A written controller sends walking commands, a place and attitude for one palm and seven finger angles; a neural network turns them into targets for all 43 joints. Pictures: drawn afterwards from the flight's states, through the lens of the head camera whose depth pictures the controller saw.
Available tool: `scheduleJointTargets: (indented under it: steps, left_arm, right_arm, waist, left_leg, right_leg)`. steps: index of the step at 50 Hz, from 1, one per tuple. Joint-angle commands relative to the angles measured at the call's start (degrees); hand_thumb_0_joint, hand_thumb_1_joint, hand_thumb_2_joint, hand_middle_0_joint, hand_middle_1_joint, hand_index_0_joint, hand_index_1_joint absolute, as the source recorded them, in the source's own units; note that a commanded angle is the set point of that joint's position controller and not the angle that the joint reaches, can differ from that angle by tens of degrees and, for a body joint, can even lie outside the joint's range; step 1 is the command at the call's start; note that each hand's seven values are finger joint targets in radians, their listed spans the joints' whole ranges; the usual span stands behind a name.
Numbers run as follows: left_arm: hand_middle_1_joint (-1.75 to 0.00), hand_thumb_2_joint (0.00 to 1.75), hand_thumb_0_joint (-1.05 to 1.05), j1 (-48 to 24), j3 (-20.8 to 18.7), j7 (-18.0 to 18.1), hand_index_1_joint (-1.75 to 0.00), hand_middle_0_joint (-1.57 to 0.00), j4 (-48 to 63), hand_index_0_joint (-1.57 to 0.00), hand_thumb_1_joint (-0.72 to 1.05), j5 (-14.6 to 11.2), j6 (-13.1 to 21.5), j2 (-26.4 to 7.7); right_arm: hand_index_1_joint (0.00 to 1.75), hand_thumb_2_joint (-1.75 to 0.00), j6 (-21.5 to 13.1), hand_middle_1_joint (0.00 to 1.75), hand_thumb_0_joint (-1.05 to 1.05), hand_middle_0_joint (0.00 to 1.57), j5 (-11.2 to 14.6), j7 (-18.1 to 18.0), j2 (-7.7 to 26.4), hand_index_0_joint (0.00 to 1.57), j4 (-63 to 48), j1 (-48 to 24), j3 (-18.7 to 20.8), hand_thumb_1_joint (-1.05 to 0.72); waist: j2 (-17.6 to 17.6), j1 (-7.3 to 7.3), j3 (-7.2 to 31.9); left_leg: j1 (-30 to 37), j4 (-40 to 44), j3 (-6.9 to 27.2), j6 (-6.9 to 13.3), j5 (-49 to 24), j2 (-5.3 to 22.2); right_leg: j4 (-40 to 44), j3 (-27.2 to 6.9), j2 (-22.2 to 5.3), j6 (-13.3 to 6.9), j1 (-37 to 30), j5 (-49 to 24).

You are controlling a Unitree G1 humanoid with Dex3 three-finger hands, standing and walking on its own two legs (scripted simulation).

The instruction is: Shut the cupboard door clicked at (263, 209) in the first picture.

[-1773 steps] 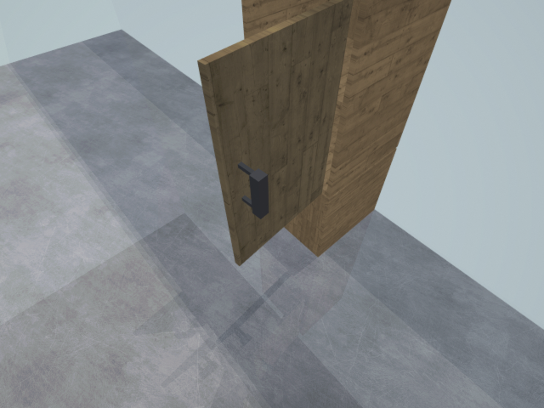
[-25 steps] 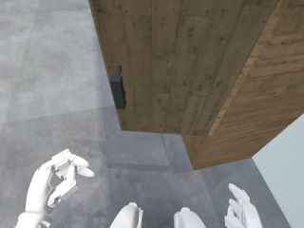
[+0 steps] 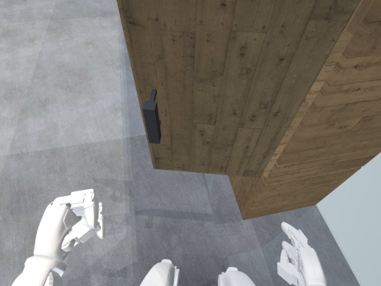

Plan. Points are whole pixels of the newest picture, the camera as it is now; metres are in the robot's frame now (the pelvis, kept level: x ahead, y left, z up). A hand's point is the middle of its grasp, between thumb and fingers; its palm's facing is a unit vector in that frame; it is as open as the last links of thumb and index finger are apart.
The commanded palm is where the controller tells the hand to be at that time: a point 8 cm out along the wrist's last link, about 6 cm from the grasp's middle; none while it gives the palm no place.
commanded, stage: raise the hand and make a fist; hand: left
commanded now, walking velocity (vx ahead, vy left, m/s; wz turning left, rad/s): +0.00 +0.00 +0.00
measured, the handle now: (154, 116) +0.48 +0.13 +0.06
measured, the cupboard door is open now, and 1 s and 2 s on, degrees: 73 73 73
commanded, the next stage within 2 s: bring the fist close to the handle in 0.50 s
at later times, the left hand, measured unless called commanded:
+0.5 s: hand (107, 221) +0.22 +0.17 +0.06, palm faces -0.02 -1.00 -0.03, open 3.1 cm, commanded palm +0.20 +0.23 +0.06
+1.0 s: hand (129, 193) +0.28 +0.14 +0.07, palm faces -0.06 -1.00 -0.01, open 3.1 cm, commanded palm +0.26 +0.19 +0.06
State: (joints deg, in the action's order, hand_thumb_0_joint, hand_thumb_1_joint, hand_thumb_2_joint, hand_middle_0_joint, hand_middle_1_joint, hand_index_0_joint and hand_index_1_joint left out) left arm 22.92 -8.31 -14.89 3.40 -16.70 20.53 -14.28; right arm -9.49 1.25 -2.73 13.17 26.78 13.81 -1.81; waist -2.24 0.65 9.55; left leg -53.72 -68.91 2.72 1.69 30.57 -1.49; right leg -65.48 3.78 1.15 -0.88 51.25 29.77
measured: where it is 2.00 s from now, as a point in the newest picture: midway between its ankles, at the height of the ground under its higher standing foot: outside the picture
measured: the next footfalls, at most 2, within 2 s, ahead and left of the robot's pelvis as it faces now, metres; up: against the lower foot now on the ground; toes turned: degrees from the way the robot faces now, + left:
none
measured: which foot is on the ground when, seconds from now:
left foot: down 0.00-1.00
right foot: down 0.00-1.00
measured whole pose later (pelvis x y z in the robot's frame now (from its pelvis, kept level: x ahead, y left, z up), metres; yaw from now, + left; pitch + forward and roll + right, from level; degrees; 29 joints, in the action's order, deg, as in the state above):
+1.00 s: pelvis +0.00 -0.01 +0.01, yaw +0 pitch +15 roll -2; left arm 10.2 -3.6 -9.2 -4.3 -13.1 18.7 -11.5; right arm -7.6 1.9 -2.2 13.4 28.7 14.3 -1.4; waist -2.4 -1.0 9.9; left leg -52.0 -66.4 1.6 1.3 29.7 -1.4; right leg -64.6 2.6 1.2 -1.3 50.6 29.3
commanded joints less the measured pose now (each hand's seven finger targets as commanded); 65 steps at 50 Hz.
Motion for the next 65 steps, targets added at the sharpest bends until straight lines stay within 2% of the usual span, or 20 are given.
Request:
scheduleJointTargets:
  steps: [1, 2, 4, 8, 9, 17, 21, 30, 33, 36, 41, 42, 43, 45, 47, 51, 52, 53, 58, 65]
  left_arm:
    - [-1.5, 0.9, 0.0, -3.32, -3.81, -0.51, -1.5, -1.3, 11.23, -1.3, 0.9, -1.1, 3.88, -6.25]
    - [-1.5, 0.9, 0.0, -3.96, -4.97, -0.5, -1.5, -1.3, 10.8, -1.3, 0.9, -1.26, 3.78, -7.73]
    - [-1.5, 0.9, 0.0, -4.02, -4.35, -0.48, -1.5, -1.3, 11.62, -1.3, 0.9, -1.31, 4.16, -6.97]
    - [-1.5, 0.9, 0.0, -2.64, -4.43, -0.51, -1.5, -1.3, 8.8, -1.3, 0.9, -1.64, 3.98, -6.24]
    - [-1.5, 0.9, 0.0, -2.91, -4.16, -0.63, -1.5, -1.3, 9.33, -1.3, 0.9, -1.62, 4.27, -6.0]
    - [-1.5, 0.9, 0.0, -4.54, -4.79, -0.26, -1.5, -1.3, 8.55, -1.3, 0.9, -1.56, 5.38, -7.44]
    - [-1.5, 0.9, 0.0, -4.4, -4.26, -0.12, -1.5, -1.3, 8.7, -1.3, 0.9, -1.44, 5.9, -6.51]
    - [-1.5, 0.9, 0.0, -4.18, -4.41, -0.57, -1.5, -1.3, 8.43, -1.3, 0.9, -1.51, 5.46, -6.53]
    - [-1.5, 0.9, 0.0, -9.12, -0.81, -0.43, -1.5, -1.3, 9.32, -1.3, 0.9, -0.89, 5.41, -4.5]
    - [-1.5, 0.9, 0.0, -14.05, -0.17, 0.73, -1.5, -1.3, 7.64, -1.3, 0.9, 0.14, 5.23, -4.42]
    - [-1.5, 0.9, 0.0, -16.06, 0.49, 2.86, -1.5, -1.3, 6.48, -1.3, 0.9, 1.58, 3.33, -4.09]
    - [-1.5, 0.9, 0.0, -16.3, -1.52, 3.52, -1.5, -1.3, 5.67, -1.3, 0.9, 1.72, 2.83, -6.12]
    - [-1.5, 0.9, 0.0, -16.73, 0.22, 3.86, -1.5, -1.3, 5.66, -1.3, 0.9, 2.18, 2.48, -4.2]
    - [-1.5, 0.9, 0.0, -17.34, 0.46, 4.99, -1.5, -1.3, 5.52, -1.3, 0.9, 2.62, 2.16, -3.77]
    - [-1.5, 0.9, 0.0, -17.88, 0.38, 6.08, -1.5, -1.3, 4.08, -1.3, 0.9, 2.94, 1.84, -3.8]
    - [-1.5, 0.9, 0.0, -21.33, 4.49, 7.73, -1.5, -1.3, 2.71, -1.3, 0.9, 4.44, 2.3, -0.17]
    - [-1.5, 0.9, 0.0, -22.01, 3.25, 8.15, -1.5, -1.3, 1.39, -1.3, 0.9, 4.72, 2.29, -1.7]
    - [-1.5, 0.9, 0.0, -23.95, 4.32, 8.37, -1.5, -1.3, 0.17, -1.3, 0.9, 5.14, 2.44, -0.51]
    - [-1.5, 0.9, 0.0, -31.72, 4.37, 10.03, -1.5, -1.3, -0.94, -1.3, 0.9, 6.29, 3.8, -0.77]
    - [-1.5, 0.9, 0.0, -39.52, 6.09, 11.91, -1.5, -1.3, -6.9, -1.3, 0.9, 7.37, 3.0, 1.08]
  right_arm:
    - [0.3, -0.9, -3.19, 0.3, 0.0, 0.2, 0.51, -0.59, 7.86, 0.2, -8.56, -1.56, 3.71, -0.9]
    - [0.3, -0.9, -3.18, 0.3, 0.0, 0.2, 0.35, -0.68, 8.05, 0.2, -8.44, -1.68, 3.66, -0.9]
    - [0.3, -0.9, -3.28, 0.3, 0.0, 0.2, 0.59, -0.68, 7.81, 0.2, -8.35, -1.6, 3.75, -0.9]
    - [0.3, -0.9, -3.17, 0.3, 0.0, 0.2, 0.58, -0.62, 7.57, 0.2, -8.03, -1.64, 3.79, -0.9]
    - [0.3, -0.9, -3.2, 0.3, 0.0, 0.2, 0.69, -0.56, 7.65, 0.2, -7.94, -1.73, 3.92, -0.9]
    - [0.3, -0.9, -3.07, 0.3, 0.0, 0.2, 0.71, -0.72, 7.81, 0.2, -7.92, -2.1, 3.87, -0.9]
    - [0.3, -0.9, -3.25, 0.3, 0.0, 0.2, 0.94, -0.65, 7.54, 0.2, -7.91, -2.28, 3.94, -0.9]
    - [0.3, -0.9, -2.93, 0.3, 0.0, 0.2, 0.96, -0.61, 7.45, 0.2, -7.7, -1.99, 3.91, -0.9]
    - [0.3, -0.9, -3.23, 0.3, 0.0, 0.2, 0.9, -0.73, 7.64, 0.2, -7.47, -1.99, 3.69, -0.9]
    - [0.3, -0.9, -3.44, 0.3, 0.0, 0.2, 0.94, -0.93, 7.97, 0.2, -6.91, -2.08, 3.72, -0.9]
    - [0.3, -0.9, -2.92, 0.3, 0.0, 0.2, 0.91, -0.61, 7.72, 0.2, -6.94, -2.16, 3.57, -0.9]
    - [0.3, -0.9, -2.49, 0.3, 0.0, 0.2, 0.85, -0.62, 7.95, 0.2, -6.74, -1.87, 3.63, -0.9]
    - [0.3, -0.9, -2.2, 0.3, 0.0, 0.2, 0.87, -0.36, 7.54, 0.2, -7.1, -2.12, 3.45, -0.9]
    - [0.3, -0.9, -1.76, 0.3, 0.0, 0.2, 0.92, -0.03, 7.34, 0.2, -7.05, -2.14, 3.53, -0.9]
    - [0.3, -0.9, -1.21, 0.3, 0.0, 0.2, 0.76, 0.11, 7.52, 0.2, -6.89, -1.86, 3.46, -0.9]
    - [0.3, -0.9, -0.84, 0.3, 0.0, 0.2, 0.61, 0.76, 7.27, 0.2, -6.6, -2.06, 3.5, -0.9]
    - [0.3, -0.9, -0.55, 0.3, 0.0, 0.2, 0.56, 0.65, 7.6, 0.2, -6.3, -1.87, 3.61, -0.9]
    - [0.3, -0.9, -0.38, 0.3, 0.0, 0.2, 0.46, 0.76, 7.47, 0.2, -6.18, -2.23, 3.51, -0.9]
    - [0.3, -0.9, 0.22, 0.3, 0.0, 0.2, 0.34, 0.86, 7.45, 0.2, -5.08, -2.36, 3.68, -0.9]
    - [0.3, -0.9, 1.59, 0.3, 0.0, 0.2, 0.33, 1.34, 7.48, 0.2, -3.33, -1.33, 3.81, -0.9]
  waist:
    - [-1.14, -0.62, 10.75]
    - [-0.53, -0.19, 10.91]
    - [-1.84, -0.25, 11.86]
    - [0.78, -0.2, 10.94]
    - [0.08, -0.22, 11.2]
    - [0.86, -0.24, 9.72]
    - [0.88, -0.6, 10.25]
    - [0.9, -0.63, 11.65]
    - [0.29, -2.11, 10.66]
    - [1.12, -2.53, 10.38]
    - [-0.34, -1.45, 13.67]
    - [0.21, -0.9, 14.22]
    - [0.39, -0.98, 14.51]
    - [-0.43, -0.9, 14.18]
    - [1.31, -1.02, 13.44]
    - [1.3, -2.26, 12.47]
    - [3.07, -2.23, 11.63]
    - [2.73, -2.55, 11.16]
    - [0.08, -2.22, 14.6]
    - [1.81, -3.15, 15.78]
  left_leg:
    - [8.21, 12.35, 1.42, -0.86, -11.64, 0.81]
    - [7.57, 11.95, 1.58, -0.71, -12.42, 0.75]
    - [8.62, 12.26, 1.06, -0.71, -12.79, 0.7]
    - [6.94, 11.78, 0.61, -0.47, -13.27, 0.6]
    - [7.36, 11.88, 0.55, -0.53, -13.54, 0.63]
    - [5.21, 11.29, 0.14, -0.11, -10.46, 0.49]
    - [5.59, 11.15, -0.27, -0.07, -10.08, 0.51]
    - [5.88, 10.62, -0.3, -0.04, -12.58, 0.52]
    - [6.75, 10.29, 0.1, 0.09, -12.19, 0.71]
    - [6.2, 10.43, 0.32, 0.17, -9.44, 0.72]
    - [8.53, 11.92, 0.28, 0.1, -10.77, 0.67]
    - [8.37, 11.89, 0.42, 0.08, -11.96, 0.72]
    - [8.73, 12.37, 0.18, 0.04, -12.86, 0.65]
    - [9.65, 12.87, 0.07, -0.14, -13.59, 0.75]
    - [9.56, 13.2, 0.42, -0.17, -13.99, 0.87]
    - [10.37, 13.25, 0.08, -0.19, -13.05, 0.97]
    - [9.45, 13.1, 0.23, -0.08, -12.71, 1.04]
    - [9.08, 13.09, -0.05, -0.07, -11.69, 0.89]
    - [11.41, 13.29, -0.03, -0.25, -12.42, 0.93]
    - [12.89, 13.41, 0.01, -0.4, -14.55, 1.19]
  right_leg:
    - [9.3, -1.09, 0.83, -1.24, -8.52, -9.1]
    - [9.05, -1.49, 1.03, -1.5, -9.39, -9.84]
    - [9.48, -1.67, 0.69, -1.3, -9.82, -10.21]
    - [9.96, -2.35, 0.54, -1.09, -11.21, -11.11]
    - [9.94, -2.39, 0.47, -1.05, -11.09, -11.41]
    - [11.38, -4.33, 0.22, -1.01, -11.14, -6.86]
    - [11.62, -4.51, -0.08, -0.59, -10.58, -6.61]
    - [10.64, -4.3, -0.08, -0.51, -11.82, -10.88]
    - [10.02, -3.4, 0.14, -0.56, -9.16, -10.66]
    - [10.38, -3.34, 0.11, -0.5, -7.3, -6.91]
    - [10.3, -2.8, 0.01, -0.7, -9.28, -8.67]
    - [10.06, -2.92, 0.21, -0.91, -10.42, -10.0]
    - [9.92, -2.73, 0.04, -0.8, -11.14, -11.18]
    - [10.1, -2.36, 0.03, -0.8, -10.99, -12.07]
    - [10.18, -2.07, 0.2, -0.96, -11.31, -12.58]
    - [10.49, -1.8, -0.06, -0.67, -9.39, -11.94]
    - [10.76, -2.14, 0.01, -0.79, -9.79, -11.71]
    - [10.96, -2.29, -0.18, -0.63, -9.16, -10.74]
    - [10.35, -2.4, -0.28, -1.03, -9.23, -10.94]
    - [10.47, -2.23, -0.26, -0.82, -9.5, -13.77]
